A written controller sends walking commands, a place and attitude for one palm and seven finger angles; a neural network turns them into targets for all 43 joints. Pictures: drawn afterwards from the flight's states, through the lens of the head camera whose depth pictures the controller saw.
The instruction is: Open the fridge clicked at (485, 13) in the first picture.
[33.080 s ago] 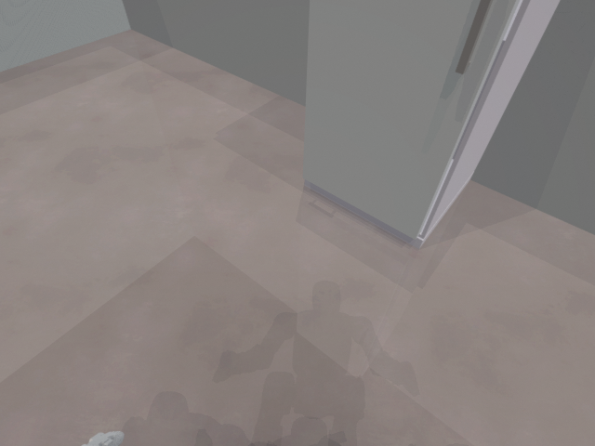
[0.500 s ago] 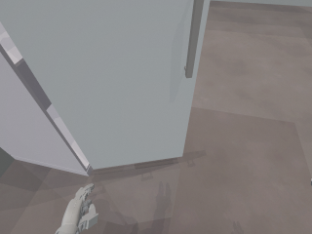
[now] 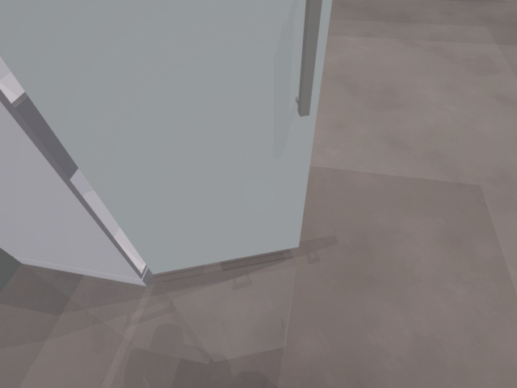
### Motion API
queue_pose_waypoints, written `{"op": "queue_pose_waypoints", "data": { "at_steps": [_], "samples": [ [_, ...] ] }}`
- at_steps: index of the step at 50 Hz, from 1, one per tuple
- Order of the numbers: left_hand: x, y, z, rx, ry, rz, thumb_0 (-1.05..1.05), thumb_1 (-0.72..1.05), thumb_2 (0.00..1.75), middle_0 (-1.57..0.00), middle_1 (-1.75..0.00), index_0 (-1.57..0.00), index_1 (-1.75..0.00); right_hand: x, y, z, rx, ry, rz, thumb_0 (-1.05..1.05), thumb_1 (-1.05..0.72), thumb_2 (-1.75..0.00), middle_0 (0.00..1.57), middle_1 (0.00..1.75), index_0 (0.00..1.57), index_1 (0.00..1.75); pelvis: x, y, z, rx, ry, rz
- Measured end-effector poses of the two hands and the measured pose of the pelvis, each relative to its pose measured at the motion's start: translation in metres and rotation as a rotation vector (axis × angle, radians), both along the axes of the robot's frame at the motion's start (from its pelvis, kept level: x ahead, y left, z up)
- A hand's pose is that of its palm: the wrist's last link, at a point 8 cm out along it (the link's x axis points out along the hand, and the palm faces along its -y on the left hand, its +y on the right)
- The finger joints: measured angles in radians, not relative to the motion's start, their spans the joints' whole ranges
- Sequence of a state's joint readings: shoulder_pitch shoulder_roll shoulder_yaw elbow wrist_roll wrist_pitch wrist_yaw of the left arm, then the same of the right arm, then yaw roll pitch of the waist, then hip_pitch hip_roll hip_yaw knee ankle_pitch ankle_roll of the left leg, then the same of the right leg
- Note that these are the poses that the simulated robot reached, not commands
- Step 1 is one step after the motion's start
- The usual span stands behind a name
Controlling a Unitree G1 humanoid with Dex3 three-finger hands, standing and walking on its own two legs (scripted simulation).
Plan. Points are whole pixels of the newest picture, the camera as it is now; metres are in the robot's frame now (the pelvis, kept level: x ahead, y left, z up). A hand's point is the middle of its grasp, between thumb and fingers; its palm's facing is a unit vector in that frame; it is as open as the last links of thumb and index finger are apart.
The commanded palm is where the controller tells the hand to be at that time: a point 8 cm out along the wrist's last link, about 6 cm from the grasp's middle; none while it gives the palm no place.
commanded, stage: let the arm hang, fingers relaxed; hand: right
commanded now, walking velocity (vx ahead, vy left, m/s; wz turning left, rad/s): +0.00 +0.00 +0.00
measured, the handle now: (306, 45) +0.68 -0.06 +0.18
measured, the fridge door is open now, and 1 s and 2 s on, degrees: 68 68 68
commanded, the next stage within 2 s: look to check the result in 0.66 s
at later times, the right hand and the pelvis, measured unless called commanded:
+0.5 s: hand out of the picture +0.02 -0.17 -0.18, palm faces +0.00 +0.98 -0.19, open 7.3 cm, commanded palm none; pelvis +0.00 +0.00 +0.00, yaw +1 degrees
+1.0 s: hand out of the picture +0.01 -0.16 -0.18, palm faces +0.00 +0.98 -0.18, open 7.4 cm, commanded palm none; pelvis +0.01 +0.01 +0.00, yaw +1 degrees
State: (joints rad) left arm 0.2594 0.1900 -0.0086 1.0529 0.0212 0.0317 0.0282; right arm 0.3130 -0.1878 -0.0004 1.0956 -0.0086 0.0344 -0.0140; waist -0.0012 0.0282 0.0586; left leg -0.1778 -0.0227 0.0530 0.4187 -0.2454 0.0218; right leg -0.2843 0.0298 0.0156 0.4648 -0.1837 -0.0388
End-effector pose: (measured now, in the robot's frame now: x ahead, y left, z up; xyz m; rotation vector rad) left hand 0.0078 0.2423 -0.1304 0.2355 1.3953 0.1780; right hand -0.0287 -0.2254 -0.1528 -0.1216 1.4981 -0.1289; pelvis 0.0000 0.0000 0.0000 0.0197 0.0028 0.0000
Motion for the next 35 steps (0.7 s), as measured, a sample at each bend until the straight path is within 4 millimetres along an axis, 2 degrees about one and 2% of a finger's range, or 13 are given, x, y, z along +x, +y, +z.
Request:
{"op": "queue_pose_waypoints", "data": {
  "at_steps": [4,8,11,15,22,28,35],
  "samples": [
    [-0.025,-0.014,-0.008,-0.041,0.065,0.032,0.01,0.91,0.90,-0.20,-0.30,-0.20,-0.29,-0.027,-0.004,0.008,-0.025,0.072,-0.018,0.01,-0.95,-0.90,0.21,0.30,0.21,0.30,-0.001,-0.001,0.001,0.001,-0.003,0.002],
    [-0.035,-0.026,-0.014,-0.077,0.080,0.056,0.01,0.91,0.90,-0.20,-0.30,-0.20,-0.29,-0.031,-0.008,0.013,-0.049,0.084,-0.019,0.01,-0.93,-0.90,0.20,0.30,0.20,0.30,-0.002,-0.002,0.001,-0.002,-0.005,0.007],
    [-0.036,-0.034,-0.017,-0.098,0.070,0.066,0.01,0.91,0.90,-0.20,-0.30,-0.20,-0.29,-0.022,-0.008,0.013,-0.059,0.059,-0.012,0.01,-0.92,-0.90,0.20,0.30,0.20,0.30,-0.003,-0.003,0.001,-0.005,-0.007,0.011],
    [-0.031,-0.039,-0.020,-0.115,0.044,0.073,0.01,0.91,0.90,-0.20,-0.30,-0.20,-0.29,-0.002,-0.004,0.012,-0.057,-0.003,0.000,0.01,-0.91,-0.90,0.20,0.30,0.20,0.30,-0.002,-0.002,0.001,-0.009,-0.008,0.014],
    [-0.026,-0.033,-0.018,-0.100,0.012,0.081,0.01,0.92,0.90,-0.20,-0.30,-0.20,-0.29,0.037,0.010,0.008,-0.031,-0.112,0.025,0.01,-0.92,-0.90,0.20,0.30,0.20,0.30,-0.001,0.000,0.001,-0.014,-0.014,0.018],
    [-0.022,-0.026,-0.015,-0.085,-0.005,0.085,0.01,0.92,0.90,-0.20,-0.30,-0.20,-0.29,0.047,0.008,0.008,-0.033,-0.134,0.032,0.02,-0.93,-0.90,0.20,0.30,0.20,0.30,0.001,0.003,0.002,-0.014,-0.016,0.020],
    [-0.019,-0.022,-0.014,-0.081,0.001,0.079,0.01,0.91,0.90,-0.20,-0.30,-0.20,-0.29,0.044,0.010,0.008,-0.029,-0.118,0.028,0.01,-0.92,-0.90,0.20,0.30,0.20,0.30,0.002,0.004,0.002,-0.013,-0.015,0.019]
  ]
}}
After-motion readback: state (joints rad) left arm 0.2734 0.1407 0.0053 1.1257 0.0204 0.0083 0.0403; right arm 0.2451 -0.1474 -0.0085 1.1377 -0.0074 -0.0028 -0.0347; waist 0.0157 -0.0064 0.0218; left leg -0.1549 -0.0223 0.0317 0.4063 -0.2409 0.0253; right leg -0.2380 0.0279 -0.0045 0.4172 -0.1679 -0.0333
